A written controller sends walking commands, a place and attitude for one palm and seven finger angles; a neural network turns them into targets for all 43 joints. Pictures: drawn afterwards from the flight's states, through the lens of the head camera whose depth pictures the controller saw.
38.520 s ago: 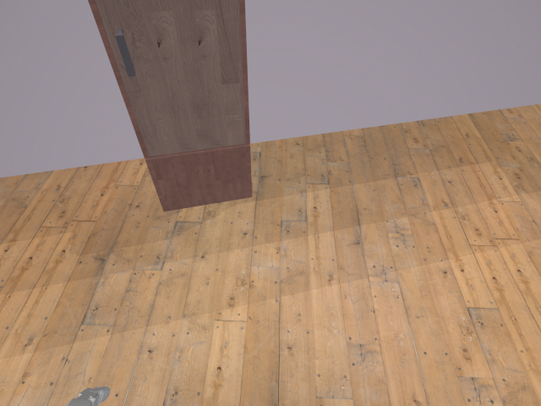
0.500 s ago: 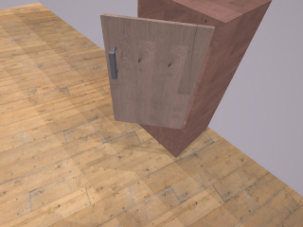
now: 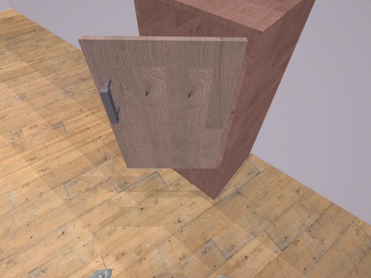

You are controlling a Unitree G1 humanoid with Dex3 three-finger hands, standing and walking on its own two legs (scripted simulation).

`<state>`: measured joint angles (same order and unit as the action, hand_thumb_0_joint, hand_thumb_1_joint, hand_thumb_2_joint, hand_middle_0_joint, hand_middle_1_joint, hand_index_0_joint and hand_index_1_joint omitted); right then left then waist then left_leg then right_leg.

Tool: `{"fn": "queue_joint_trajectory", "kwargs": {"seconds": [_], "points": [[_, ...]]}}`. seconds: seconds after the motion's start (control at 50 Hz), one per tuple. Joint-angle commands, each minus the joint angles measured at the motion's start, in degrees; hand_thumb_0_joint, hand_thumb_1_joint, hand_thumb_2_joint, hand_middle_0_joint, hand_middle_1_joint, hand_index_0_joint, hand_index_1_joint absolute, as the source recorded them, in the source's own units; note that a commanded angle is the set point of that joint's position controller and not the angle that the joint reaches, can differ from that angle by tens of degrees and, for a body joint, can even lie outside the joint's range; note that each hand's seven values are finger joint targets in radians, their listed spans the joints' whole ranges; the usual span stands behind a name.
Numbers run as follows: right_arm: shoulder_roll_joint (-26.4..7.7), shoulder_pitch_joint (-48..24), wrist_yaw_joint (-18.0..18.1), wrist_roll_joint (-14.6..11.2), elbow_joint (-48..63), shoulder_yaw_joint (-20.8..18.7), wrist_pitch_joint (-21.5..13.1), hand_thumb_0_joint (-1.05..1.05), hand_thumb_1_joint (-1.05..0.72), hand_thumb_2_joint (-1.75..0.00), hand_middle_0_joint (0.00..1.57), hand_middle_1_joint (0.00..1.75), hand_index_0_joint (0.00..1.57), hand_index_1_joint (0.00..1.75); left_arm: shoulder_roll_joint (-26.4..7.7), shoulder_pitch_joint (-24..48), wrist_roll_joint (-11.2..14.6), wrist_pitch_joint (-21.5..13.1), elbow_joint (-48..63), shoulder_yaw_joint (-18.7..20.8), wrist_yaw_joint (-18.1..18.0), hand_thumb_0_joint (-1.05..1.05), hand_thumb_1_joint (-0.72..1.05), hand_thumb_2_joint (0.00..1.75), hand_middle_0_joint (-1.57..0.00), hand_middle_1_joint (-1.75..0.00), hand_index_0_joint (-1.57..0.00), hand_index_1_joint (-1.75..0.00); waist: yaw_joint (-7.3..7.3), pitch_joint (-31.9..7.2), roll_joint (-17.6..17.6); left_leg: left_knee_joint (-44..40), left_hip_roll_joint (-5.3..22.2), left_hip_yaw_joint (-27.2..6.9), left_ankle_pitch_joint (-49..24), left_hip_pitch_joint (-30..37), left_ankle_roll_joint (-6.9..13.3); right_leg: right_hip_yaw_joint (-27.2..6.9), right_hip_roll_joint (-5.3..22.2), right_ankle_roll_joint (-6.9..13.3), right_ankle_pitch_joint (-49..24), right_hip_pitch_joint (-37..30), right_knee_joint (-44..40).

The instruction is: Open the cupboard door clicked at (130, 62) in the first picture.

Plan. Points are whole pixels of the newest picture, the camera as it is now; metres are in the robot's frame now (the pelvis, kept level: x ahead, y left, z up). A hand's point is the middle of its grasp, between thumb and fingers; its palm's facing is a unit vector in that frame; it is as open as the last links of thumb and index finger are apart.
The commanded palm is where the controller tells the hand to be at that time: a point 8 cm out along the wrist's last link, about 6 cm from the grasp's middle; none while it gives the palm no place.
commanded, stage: come to a stop and stand still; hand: left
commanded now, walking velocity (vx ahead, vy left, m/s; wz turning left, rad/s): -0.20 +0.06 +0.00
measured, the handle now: (111, 101) +0.56 +0.21 +0.03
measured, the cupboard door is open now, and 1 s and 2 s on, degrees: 40 40 40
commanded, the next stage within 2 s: look again from close up in 0.98 s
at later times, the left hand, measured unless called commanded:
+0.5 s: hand out of the picture -0.01 +0.18 -0.16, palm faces +0.04 -0.97 -0.25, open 7.4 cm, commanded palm none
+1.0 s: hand out of the picture -0.02 +0.16 -0.16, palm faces +0.04 -0.97 -0.22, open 7.3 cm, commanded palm none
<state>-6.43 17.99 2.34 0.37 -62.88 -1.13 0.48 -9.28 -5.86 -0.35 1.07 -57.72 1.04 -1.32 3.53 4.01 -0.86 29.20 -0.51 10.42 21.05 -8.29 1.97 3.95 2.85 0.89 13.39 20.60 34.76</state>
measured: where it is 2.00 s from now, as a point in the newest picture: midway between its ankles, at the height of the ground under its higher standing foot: outside the picture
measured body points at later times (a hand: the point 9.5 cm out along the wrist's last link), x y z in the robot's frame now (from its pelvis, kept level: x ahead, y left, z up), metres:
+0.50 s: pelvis -0.03 -0.01 +0.00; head -0.04 -0.03 +0.45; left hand -0.01 +0.23 -0.14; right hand +0.03 -0.23 -0.16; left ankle -0.06 +0.08 -0.73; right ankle +0.04 -0.11 -0.73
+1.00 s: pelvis -0.02 -0.02 +0.01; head -0.01 -0.04 +0.46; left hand -0.02 +0.21 -0.14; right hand -0.08 -0.23 -0.16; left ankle -0.06 +0.08 -0.73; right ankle +0.04 -0.11 -0.73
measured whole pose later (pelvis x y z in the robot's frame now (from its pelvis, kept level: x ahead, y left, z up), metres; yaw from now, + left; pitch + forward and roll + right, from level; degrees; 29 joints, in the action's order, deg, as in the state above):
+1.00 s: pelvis -0.02 -0.02 +0.01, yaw +2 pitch -1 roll +1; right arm -8.3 23.0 1.3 0.9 -64.2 0.6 -0.7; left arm -8.6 -15.8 -0.3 -0.5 -62.9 -0.1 -2.1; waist 1.4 1.5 1.1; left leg 24.4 0.5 8.1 16.7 -7.0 1.2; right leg 6.3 1.4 2.4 8.9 16.4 25.9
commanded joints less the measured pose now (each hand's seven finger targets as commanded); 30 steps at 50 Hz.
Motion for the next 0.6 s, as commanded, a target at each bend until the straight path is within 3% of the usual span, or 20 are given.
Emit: {"fn": "queue_joint_trajectory", "kwargs": {"seconds": [0.0,0.06,0.1,0.14,0.16,0.22,0.24,0.26,0.28,0.3,0.32,0.34,0.38,0.42,0.48,0.58], "points": [[-9.36,5.88,0.83,0.32,2.61,-2.84,0.74,0.0,-0.9,-0.9,0.2,0.3,0.2,0.3,-7.91,-5.41,-0.3,-0.22,3.31,2.72,-0.97,0.0,0.9,0.9,-0.2,-0.3,-0.2,-0.3,-2.69,-10.52,1.12,1.18,9.47,-7.17,-40.03,1.92,-1.01,-5.18,5.72,3.4,-32.13,-7.82,2.75],[-8.23,3.82,0.43,0.63,3.95,-3.06,1.48,0.0,-0.9,-0.9,0.2,0.3,0.2,0.3,-7.06,-4.82,-0.74,0.24,3.84,2.78,-0.96,0.0,0.9,0.9,-0.2,-0.3,-0.2,-0.3,-2.89,-7.33,-1.24,0.81,8.16,-7.29,-19.77,-2.59,-0.46,-7.33,6.42,4.58,-24.38,-6.11,-1.67],[-7.15,4.67,0.14,0.54,3.96,-2.78,1.54,0.0,-0.9,-0.9,0.2,0.3,0.2,0.3,-7.68,-4.62,-0.71,0.14,3.85,2.77,-0.87,0.0,0.9,0.9,-0.2,-0.3,-0.2,-0.3,-2.36,-6.83,-3.18,1.8,5.93,-6.71,-13.42,-3.35,-1.3,-10.2,8.96,5.86,-25.37,-6.14,-5.15],[-6.84,4.78,0.06,0.46,3.91,-2.57,1.17,0.0,-0.9,-0.9,0.2,0.3,0.2,0.3,-7.82,-4.74,-0.62,-0.02,3.48,2.74,-0.89,0.0,0.9,0.9,-0.2,-0.3,-0.2,-0.3,-2.01,-8.99,-2.26,1.29,6.08,-6.75,-17.91,-0.32,-1.48,-9.63,8.46,5.57,-27.19,-6.82,-4.66],[-7.07,4.48,0.08,0.49,4.03,-2.48,1.07,0.0,-0.9,-0.9,0.2,0.3,0.2,0.3,-7.05,-4.65,-0.63,0.01,3.48,2.47,-0.98,0.0,0.9,0.9,-0.2,-0.3,-0.2,-0.3,-1.98,-8.97,-1.35,-0.6,7.15,-7.58,-17.98,0.76,-1.01,-8.13,6.9,4.6,-23.01,-6.01,-4.67],[-8.92,0.41,-0.14,0.93,5.04,-2.29,0.81,0.0,-0.9,-0.9,0.2,0.3,0.2,0.3,-5.59,-3.88,-0.53,0.54,3.41,2.15,-0.68,0.0,0.9,0.9,-0.2,-0.3,-0.2,-0.3,-3.11,-3.23,4.03,-8.27,10.98,-10.98,-12.43,-5.49,1.01,-4.62,2.19,1.36,-7.77,-5.82,-3.66],[-12.08,-5.15,-0.41,-0.47,9.28,-3.01,-0.82,0.0,-0.9,-0.9,0.2,0.3,0.2,0.3,-6.8,-11.62,0.11,0.07,1.26,1.27,-2.89,0.0,0.9,0.9,-0.2,-0.3,-0.2,-0.3,-4.93,-7.13,10.18,-0.07,13.45,-6.88,-27.66,-2.85,-0.35,-4.8,5.21,1.64,-18.1,-6.06,0.63],[-11.34,-6.72,-0.61,0.0,11.51,-2.19,-0.72,0.0,-0.9,-0.9,0.2,0.3,0.2,0.3,-8.73,-12.82,-0.42,-0.78,1.6,1.37,-2.67,0.0,0.9,0.9,-0.2,-0.3,-0.2,-0.3,-5.2,-5.86,8.44,4.4,9.8,-6.07,-30.18,-4.88,-0.92,-5.5,6.27,2.55,-27.18,-7.85,-0.72],[-8.16,0.14,-0.47,0.39,10.6,-2.18,-0.87,0.0,-0.9,-0.9,0.2,0.3,0.2,0.3,-8.71,-10.1,-0.58,-1.26,2.74,1.62,-2.02,0.0,0.9,0.9,-0.2,-0.3,-0.2,-0.3,-2.06,-10.44,6.85,2.1,6.55,-6.98,-23.35,-3.48,-2.37,-9.76,7.88,4.76,-29.76,-9.35,0.58],[-8.04,1.13,-0.41,0.26,10.08,-2.08,-0.42,0.0,-0.9,-0.9,0.2,0.3,0.2,0.3,-8.8,-8.86,-0.46,-1.19,3.23,1.35,-1.76,0.0,0.9,0.9,-0.2,-0.3,-0.2,-0.3,-2.05,-9.95,3.54,-0.13,7.01,-7.24,-13.89,-2.91,-1.79,-9.34,7.93,4.85,-21.38,-7.64,-2.28],[-8.36,1.52,-0.61,0.35,10.47,-1.98,-0.3,0.0,-0.9,-0.9,0.2,0.3,0.2,0.3,-8.13,-7.42,-0.59,-0.98,3.94,1.06,-1.58,0.0,0.9,0.9,-0.2,-0.3,-0.2,-0.3,-1.39,-8.62,1.47,-2.51,7.58,-8.62,-9.34,-3.11,-1.05,-8.32,6.28,4.35,-11.64,-5.77,-4.01],[-8.79,0.73,-0.8,0.54,11.02,-1.95,-0.41,0.0,-0.9,-0.9,0.2,0.3,0.2,0.3,-7.43,-6.47,-0.73,-0.65,4.42,0.91,-1.31,0.0,0.9,0.9,-0.2,-0.3,-0.2,-0.3,-1.73,-4.5,1.77,-5.49,8.17,-10.15,-5.7,-5.17,-0.14,-7.3,4.3,3.45,-3.97,-3.24,-5.1],[-9.94,-1.07,-1.07,0.98,11.78,-1.8,-0.52,0.0,-0.9,-0.9,0.2,0.3,0.2,0.3,-6.24,-7.22,-0.88,-0.11,4.1,0.57,-0.88,0.0,0.9,0.9,-0.2,-0.3,-0.2,-0.3,-2.7,1.61,1.66,-10.22,9.86,-12.17,0.08,-10.48,1.29,-4.17,1.47,1.87,1.65,-2.6,-5.0],[-10.96,-2.24,-1.36,1.09,12.48,-1.91,-0.45,0.0,-0.9,-0.9,0.2,0.3,0.2,0.3,-5.4,-9.67,-1.05,-0.03,3.63,0.33,-0.67,0.0,0.9,0.9,-0.2,-0.3,-0.2,-0.3,-3.65,4.73,-0.09,-12.88,9.56,-12.41,8.42,-14.75,1.68,-4.33,0.72,1.52,2.42,-3.75,-5.65],[-10.57,-1.7,-1.47,1.05,12.01,-1.44,-0.56,0.0,-0.9,-0.9,0.2,0.3,0.2,0.3,-5.58,-11.66,-0.98,-0.53,3.01,0.23,-0.52,0.0,0.9,0.9,-0.2,-0.3,-0.2,-0.3,-3.78,4.07,1.56,-13.35,8.13,-11.55,9.66,-14.32,1.61,-5.46,0.99,1.56,2.63,-5.27,-7.65],[-9.39,2.47,-1.5,0.9,9.83,-0.88,-0.61,0.0,-0.9,-0.9,0.2,0.3,0.2,0.3,-6.19,-11.46,-0.87,-1.63,2.77,0.48,-0.52,0.0,0.9,0.9,-0.2,-0.3,-0.2,-0.3,-2.04,0.84,-4.88,-9.36,5.47,-9.44,4.73,-7.44,1.38,-10.01,3.44,1.92,10.7,-1.91,-14.58]]}}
